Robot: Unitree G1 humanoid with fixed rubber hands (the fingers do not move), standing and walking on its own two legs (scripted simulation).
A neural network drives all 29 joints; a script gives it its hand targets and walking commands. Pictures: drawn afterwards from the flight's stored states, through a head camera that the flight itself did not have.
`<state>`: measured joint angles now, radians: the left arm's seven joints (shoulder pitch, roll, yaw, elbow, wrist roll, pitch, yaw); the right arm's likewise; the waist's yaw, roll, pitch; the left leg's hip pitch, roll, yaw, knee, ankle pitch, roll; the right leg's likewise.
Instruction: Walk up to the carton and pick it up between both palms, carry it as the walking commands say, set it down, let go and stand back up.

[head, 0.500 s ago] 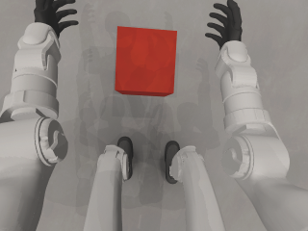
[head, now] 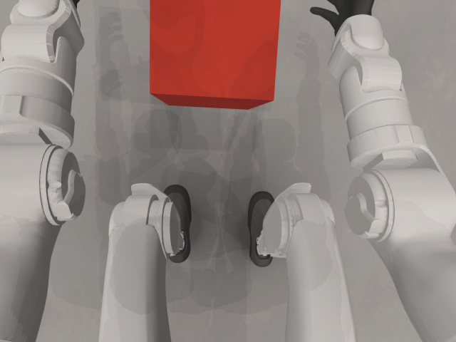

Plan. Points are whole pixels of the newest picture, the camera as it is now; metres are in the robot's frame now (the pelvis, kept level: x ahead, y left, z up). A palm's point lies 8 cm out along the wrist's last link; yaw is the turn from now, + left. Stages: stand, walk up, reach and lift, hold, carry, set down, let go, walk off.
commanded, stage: reach and lift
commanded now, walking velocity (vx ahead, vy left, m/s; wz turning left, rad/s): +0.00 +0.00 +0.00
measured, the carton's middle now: (212, 49) +0.56 +0.04 -0.33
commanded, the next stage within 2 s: none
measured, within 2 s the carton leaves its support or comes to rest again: neither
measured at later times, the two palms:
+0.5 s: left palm (103, 33) +0.55 +0.22 -0.26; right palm (307, 52) +0.55 -0.14 -0.26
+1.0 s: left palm (110, 31) +0.55 +0.21 -0.25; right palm (305, 48) +0.55 -0.13 -0.25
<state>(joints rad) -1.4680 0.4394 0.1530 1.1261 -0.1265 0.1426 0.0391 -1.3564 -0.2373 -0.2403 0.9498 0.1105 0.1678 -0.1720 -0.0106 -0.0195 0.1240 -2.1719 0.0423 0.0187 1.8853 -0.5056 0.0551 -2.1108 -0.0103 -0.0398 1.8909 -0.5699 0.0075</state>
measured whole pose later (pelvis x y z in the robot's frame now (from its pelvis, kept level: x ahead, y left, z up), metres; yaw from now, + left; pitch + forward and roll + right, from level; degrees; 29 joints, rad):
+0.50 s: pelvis -0.02 +0.00 -0.09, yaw +0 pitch +35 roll -3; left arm -1.65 0.50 -0.01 1.26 -0.27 0.07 0.06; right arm -1.56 -0.29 -0.12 1.14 0.24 0.08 -0.18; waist 0.00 -0.04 0.47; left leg -2.28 0.06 0.01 2.19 -0.52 0.06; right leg -2.21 -0.01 -0.05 2.20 -0.60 0.00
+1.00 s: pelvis -0.02 +0.00 -0.08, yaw +0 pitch +33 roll -3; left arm -1.66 0.48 -0.02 1.29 -0.27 0.07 0.05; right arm -1.57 -0.28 -0.11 1.16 0.23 0.08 -0.17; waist 0.01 -0.04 0.47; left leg -2.24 0.06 0.00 2.20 -0.54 0.06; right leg -2.18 0.00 -0.05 2.20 -0.61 0.00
